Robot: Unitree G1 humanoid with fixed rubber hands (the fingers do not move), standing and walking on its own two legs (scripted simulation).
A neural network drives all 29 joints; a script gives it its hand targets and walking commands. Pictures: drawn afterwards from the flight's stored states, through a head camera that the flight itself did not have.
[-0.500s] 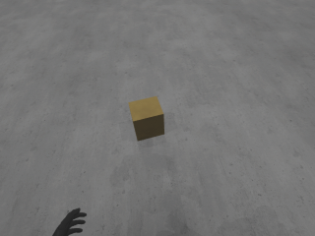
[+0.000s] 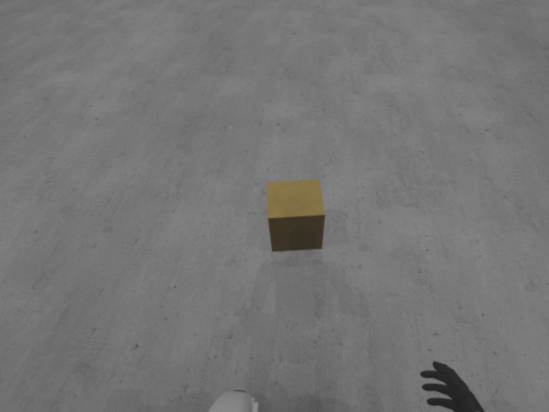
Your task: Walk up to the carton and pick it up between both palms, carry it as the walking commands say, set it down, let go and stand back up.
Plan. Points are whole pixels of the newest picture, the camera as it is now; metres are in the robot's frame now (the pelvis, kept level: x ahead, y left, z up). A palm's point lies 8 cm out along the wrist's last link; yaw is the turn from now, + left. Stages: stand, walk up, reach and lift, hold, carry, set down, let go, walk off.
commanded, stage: walk up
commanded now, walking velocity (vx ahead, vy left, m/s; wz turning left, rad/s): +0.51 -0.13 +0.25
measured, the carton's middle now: (295, 216) +0.93 +0.04 -0.65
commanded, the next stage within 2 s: none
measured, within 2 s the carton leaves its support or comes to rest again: neither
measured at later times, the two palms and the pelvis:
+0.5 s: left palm (181, 265) +0.39 +0.24 -0.10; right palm (457, 331) +0.30 -0.27 -0.13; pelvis +0.25 +0.00 -0.02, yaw +4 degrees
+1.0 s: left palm (199, 235) +0.48 +0.24 -0.14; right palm (419, 192) +0.60 -0.26 -0.12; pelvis +0.45 -0.01 -0.02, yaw +6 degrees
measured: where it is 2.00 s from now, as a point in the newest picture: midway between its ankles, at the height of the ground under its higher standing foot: (292, 324)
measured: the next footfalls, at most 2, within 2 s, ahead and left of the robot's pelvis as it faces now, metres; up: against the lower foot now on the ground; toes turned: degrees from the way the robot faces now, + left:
left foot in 0.24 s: +0.23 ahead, +0.12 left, +0.00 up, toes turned +5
right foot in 0.54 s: +0.38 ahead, -0.13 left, +0.00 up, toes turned -3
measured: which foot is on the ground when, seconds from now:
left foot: up 0.00-0.22, down 0.24-0.58, up 0.60-0.90, down 0.92-1.00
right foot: down 0.00-0.26, up 0.28-0.52, down 0.54-0.92, up 0.94-1.00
